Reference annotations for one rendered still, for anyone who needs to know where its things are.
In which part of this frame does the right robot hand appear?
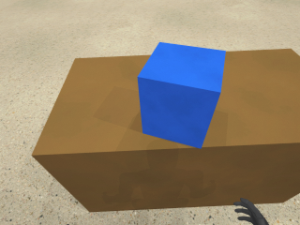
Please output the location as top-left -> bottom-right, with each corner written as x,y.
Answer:
233,198 -> 269,225

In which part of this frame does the carton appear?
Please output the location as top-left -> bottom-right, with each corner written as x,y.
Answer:
137,42 -> 226,149

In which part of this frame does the pedestal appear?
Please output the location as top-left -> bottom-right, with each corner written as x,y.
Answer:
31,49 -> 300,213

